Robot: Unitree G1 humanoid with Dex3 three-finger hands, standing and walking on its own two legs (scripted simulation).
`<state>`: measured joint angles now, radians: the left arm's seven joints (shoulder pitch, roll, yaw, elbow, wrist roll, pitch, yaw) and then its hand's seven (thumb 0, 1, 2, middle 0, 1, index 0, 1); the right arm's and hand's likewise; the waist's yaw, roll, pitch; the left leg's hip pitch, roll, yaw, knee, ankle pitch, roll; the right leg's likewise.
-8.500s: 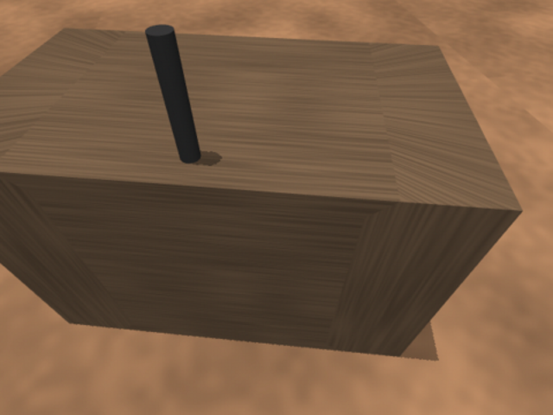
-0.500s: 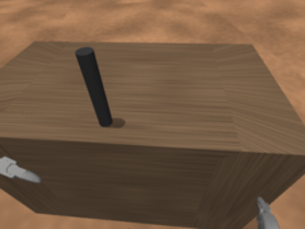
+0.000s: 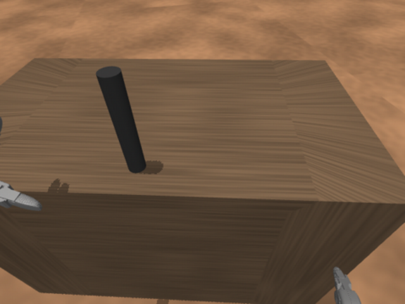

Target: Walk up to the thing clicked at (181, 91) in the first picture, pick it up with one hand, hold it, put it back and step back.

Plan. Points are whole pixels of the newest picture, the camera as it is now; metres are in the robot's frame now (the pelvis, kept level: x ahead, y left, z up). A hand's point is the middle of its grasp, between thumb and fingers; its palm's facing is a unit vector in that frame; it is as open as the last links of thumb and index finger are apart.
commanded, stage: go down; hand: left
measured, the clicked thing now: (125, 127) +0.43 +0.19 +0.15
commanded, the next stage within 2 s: none
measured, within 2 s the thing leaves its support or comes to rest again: neither
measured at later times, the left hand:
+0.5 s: hand (2, 143) +0.32 +0.35 +0.20, palm faces +0.19 -0.97 -0.13, open 17.5 cm
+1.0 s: hand (1, 134) +0.34 +0.37 +0.21, palm faces +0.17 -0.98 -0.07, open 17.7 cm
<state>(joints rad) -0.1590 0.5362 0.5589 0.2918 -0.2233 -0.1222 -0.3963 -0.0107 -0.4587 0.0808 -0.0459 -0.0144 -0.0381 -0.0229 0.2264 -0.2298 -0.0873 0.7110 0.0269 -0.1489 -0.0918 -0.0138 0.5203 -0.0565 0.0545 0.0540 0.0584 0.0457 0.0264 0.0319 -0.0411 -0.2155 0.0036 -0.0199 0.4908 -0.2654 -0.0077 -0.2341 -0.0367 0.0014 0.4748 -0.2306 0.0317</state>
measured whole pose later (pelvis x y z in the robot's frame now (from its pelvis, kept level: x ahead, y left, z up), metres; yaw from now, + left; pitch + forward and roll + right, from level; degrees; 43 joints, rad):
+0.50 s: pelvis +0.00 +0.00 +0.00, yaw +0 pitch +2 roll +0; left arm -0.42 0.70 0.60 0.68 -0.22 -0.04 -0.55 -0.01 -0.55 0.08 -0.04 -0.03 -0.04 -0.04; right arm 0.21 -0.24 -0.02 0.75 0.01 -0.22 -0.16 -0.01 0.53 -0.06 0.05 0.05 0.06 0.05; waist 0.00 0.02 -0.07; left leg -0.27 0.00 -0.03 0.49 -0.25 -0.01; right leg -0.29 -0.04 -0.01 0.47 -0.22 0.03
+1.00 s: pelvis +0.01 +0.00 +0.00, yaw +1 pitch +4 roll -1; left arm -0.52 0.78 0.60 0.83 -0.22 0.02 -0.61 -0.01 -0.60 0.06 -0.05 -0.03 -0.05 -0.04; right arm 0.19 -0.23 0.01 0.80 0.01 -0.25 -0.20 -0.01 0.52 -0.06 0.05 0.05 0.06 0.05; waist -0.01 0.02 -0.09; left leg -0.31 0.00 -0.03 0.50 -0.27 -0.01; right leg -0.32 -0.04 -0.01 0.47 -0.22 0.03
